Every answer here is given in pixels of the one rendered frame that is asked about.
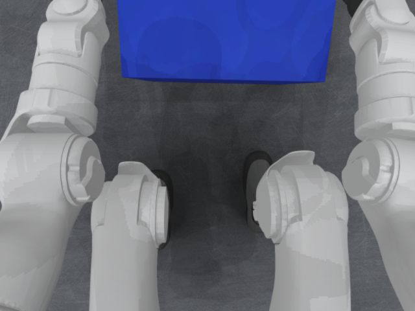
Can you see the robot left shin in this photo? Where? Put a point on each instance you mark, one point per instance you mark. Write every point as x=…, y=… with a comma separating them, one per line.
x=99, y=205

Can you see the carton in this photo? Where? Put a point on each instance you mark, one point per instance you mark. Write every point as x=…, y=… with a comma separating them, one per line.
x=225, y=41

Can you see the robot right shin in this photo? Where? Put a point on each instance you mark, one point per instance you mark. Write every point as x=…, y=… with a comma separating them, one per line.
x=304, y=157

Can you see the robot left forearm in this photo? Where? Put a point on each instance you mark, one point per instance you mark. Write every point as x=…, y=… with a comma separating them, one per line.
x=65, y=71

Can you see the robot shin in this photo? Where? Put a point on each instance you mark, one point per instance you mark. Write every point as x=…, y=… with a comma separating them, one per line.
x=99, y=205
x=304, y=157

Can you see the left robot upper arm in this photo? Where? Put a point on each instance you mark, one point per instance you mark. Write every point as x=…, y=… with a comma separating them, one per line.
x=45, y=179

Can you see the right robot upper arm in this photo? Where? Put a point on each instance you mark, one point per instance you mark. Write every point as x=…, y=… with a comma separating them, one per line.
x=380, y=175

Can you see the robot right hand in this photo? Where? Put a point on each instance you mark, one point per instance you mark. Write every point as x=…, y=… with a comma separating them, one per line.
x=352, y=6

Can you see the robot right forearm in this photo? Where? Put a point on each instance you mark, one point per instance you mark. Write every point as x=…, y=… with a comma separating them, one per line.
x=383, y=40

